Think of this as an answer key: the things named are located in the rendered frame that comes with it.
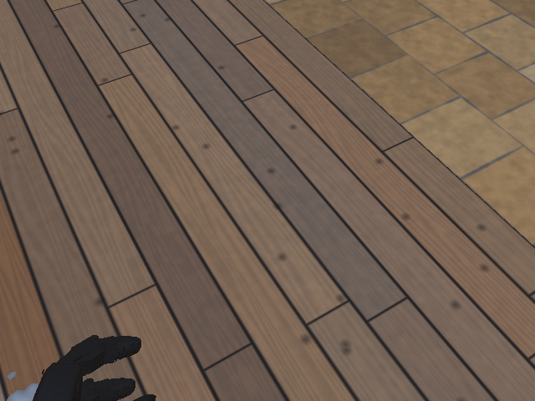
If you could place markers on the robot left hand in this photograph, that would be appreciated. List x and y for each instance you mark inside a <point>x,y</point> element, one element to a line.
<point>63,380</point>

